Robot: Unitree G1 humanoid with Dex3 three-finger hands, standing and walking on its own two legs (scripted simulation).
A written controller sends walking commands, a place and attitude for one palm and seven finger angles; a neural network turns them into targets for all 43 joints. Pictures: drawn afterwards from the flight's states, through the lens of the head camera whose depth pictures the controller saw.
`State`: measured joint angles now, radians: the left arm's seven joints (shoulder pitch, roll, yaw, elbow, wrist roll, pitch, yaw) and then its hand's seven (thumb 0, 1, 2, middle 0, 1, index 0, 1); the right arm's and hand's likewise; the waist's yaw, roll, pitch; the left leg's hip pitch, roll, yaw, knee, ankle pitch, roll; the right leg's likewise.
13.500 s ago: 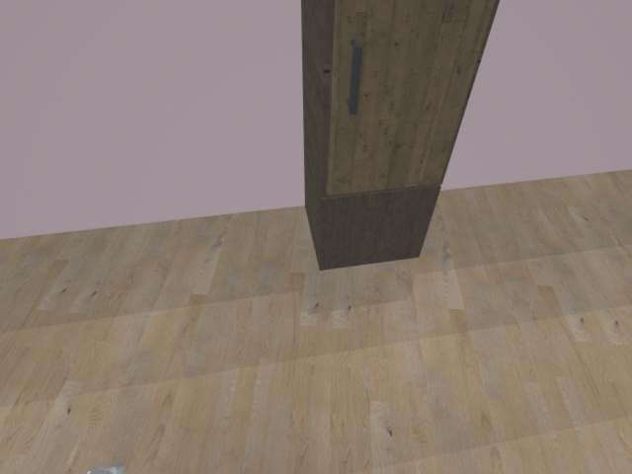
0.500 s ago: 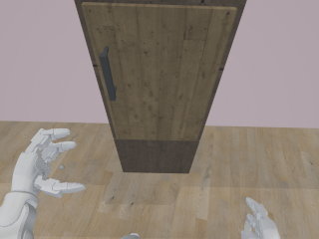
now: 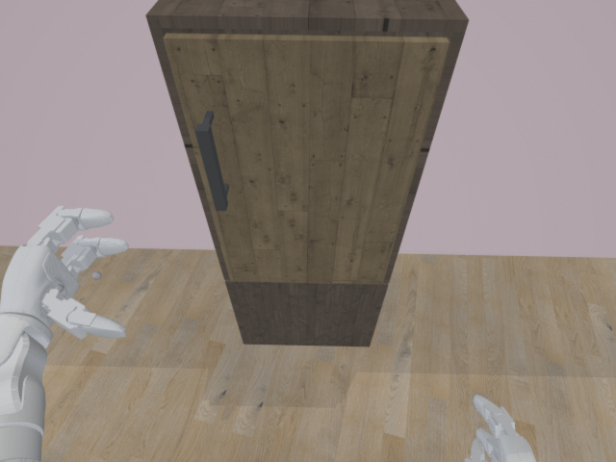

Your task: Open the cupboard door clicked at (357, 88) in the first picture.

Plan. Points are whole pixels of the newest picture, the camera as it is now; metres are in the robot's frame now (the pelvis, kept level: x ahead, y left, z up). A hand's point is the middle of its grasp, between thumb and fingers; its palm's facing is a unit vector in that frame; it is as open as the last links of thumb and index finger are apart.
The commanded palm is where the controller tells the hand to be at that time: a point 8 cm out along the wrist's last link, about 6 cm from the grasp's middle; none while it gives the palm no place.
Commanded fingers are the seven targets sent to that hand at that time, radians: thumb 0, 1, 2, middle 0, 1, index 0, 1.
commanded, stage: raise the hand with hooked fingers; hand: left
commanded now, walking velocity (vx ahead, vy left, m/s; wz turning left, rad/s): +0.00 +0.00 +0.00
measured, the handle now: (215, 163) +0.55 +0.21 +0.08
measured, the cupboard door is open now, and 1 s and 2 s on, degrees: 0 0 0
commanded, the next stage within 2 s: move the hooked fingers beside the handle in 0.44 s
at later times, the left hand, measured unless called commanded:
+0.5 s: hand (108, 282) +0.29 +0.27 +0.10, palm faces +0.08 -1.00 -0.02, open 14.0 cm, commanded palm +0.26 +0.31 +0.10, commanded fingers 0.00 -0.50 0.30 -0.30 -1.20 -0.30 -1.20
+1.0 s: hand (129, 241) +0.35 +0.27 +0.10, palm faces +0.06 -1.00 -0.01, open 14.0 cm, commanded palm +0.33 +0.31 +0.09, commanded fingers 0.00 -0.50 0.30 -0.30 -1.20 -0.30 -1.20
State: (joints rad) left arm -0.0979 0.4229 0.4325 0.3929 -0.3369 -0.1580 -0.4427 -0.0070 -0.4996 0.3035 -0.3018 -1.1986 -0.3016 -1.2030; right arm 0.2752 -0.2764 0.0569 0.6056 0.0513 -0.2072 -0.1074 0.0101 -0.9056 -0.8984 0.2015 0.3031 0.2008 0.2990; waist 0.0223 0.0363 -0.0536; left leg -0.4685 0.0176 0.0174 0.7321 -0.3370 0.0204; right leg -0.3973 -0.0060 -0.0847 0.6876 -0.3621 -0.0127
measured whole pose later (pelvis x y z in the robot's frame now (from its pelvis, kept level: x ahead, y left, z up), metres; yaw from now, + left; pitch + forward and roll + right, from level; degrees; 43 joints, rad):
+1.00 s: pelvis -0.01 +0.00 -0.01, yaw -1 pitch +7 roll -1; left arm -0.35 0.47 0.44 0.67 -0.28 -0.20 -0.44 -0.01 -0.50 0.30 -0.30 -1.20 -0.30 -1.20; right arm 0.31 -0.29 0.05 0.60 0.05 -0.15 -0.09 0.01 -0.91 -0.90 0.20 0.30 0.20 0.30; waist -0.02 0.02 -0.05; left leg -0.54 0.03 0.03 0.77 -0.34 0.02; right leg -0.48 0.01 -0.07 0.73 -0.36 -0.02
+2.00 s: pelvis +0.00 +0.00 -0.02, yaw -3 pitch +16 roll -3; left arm -0.84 0.69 0.51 1.21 -0.14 -0.31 -0.42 -0.01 -0.50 0.30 -0.30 -1.20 -0.30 -1.20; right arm 0.41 -0.30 0.05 0.63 0.03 0.03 -0.07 0.00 -0.91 -0.90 0.20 0.30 0.20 0.30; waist -0.13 0.01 -0.08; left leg -0.78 0.06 0.03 0.89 -0.39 0.02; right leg -0.71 0.03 -0.07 0.82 -0.39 -0.01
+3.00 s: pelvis +0.00 +0.01 -0.03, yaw -2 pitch +17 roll -4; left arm -0.87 0.68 0.48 1.21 -0.13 -0.32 -0.39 -0.01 -0.50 0.30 -0.30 -1.20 -0.30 -1.20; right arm 0.39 -0.29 0.05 0.60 0.02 0.07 -0.06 0.00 -0.91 -0.90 0.20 0.30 0.20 0.30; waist -0.14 0.01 -0.09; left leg -0.82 0.05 0.01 0.93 -0.41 0.03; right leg -0.74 0.03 -0.08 0.83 -0.40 0.00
